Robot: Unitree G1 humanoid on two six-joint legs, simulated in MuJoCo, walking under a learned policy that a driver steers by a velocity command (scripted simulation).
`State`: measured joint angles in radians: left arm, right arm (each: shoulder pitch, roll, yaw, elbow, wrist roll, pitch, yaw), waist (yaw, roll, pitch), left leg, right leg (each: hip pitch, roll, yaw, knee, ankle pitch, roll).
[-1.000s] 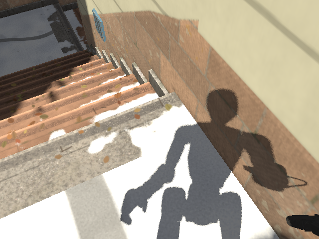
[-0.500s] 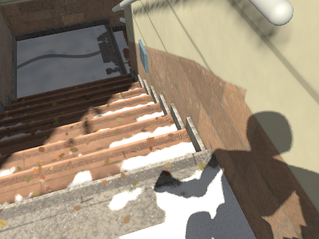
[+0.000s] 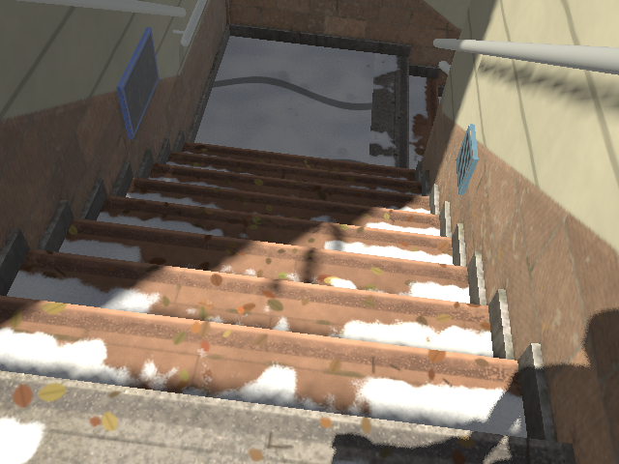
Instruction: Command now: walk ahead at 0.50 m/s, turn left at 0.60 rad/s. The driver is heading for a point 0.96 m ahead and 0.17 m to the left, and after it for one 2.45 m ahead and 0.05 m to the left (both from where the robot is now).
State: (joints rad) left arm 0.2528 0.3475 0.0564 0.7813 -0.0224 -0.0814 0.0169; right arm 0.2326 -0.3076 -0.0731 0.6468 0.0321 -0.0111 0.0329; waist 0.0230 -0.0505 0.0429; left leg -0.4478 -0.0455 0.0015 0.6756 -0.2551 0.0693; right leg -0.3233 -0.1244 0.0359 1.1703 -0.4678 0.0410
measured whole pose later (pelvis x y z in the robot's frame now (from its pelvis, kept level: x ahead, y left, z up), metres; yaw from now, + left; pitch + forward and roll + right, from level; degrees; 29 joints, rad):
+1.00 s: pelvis +0.49 +0.17 +0.01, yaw +20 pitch +0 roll +0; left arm 0.30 0.31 0.06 0.84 -0.05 -0.02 0.00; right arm 0.25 -0.23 -0.05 0.81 0.01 -0.07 0.06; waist 0.04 -0.05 0.04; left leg -0.31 0.02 0.05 0.57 -0.25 0.03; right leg -0.47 -0.02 0.07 1.21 -0.44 -0.06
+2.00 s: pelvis +0.89 +0.26 -0.34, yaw -16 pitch -1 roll +0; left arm 0.26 0.21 0.03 0.71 -0.05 0.10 0.07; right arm 0.31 -0.20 -0.01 0.76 -0.05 0.01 -0.01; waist 0.00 -0.05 0.04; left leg -0.35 -0.07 -0.01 0.52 -0.14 0.06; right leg -0.83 0.16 0.17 2.18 -0.65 0.06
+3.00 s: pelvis +0.76 +0.26 -0.22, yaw +5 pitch +1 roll +1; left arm 0.22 0.31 0.04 0.61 -0.01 0.03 0.07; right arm 0.03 -0.23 -0.03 0.53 0.04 0.09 0.00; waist 0.05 -0.02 0.03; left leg -0.55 0.01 0.00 1.08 -0.37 -0.04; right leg -0.46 -0.23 -0.25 1.01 -0.54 0.01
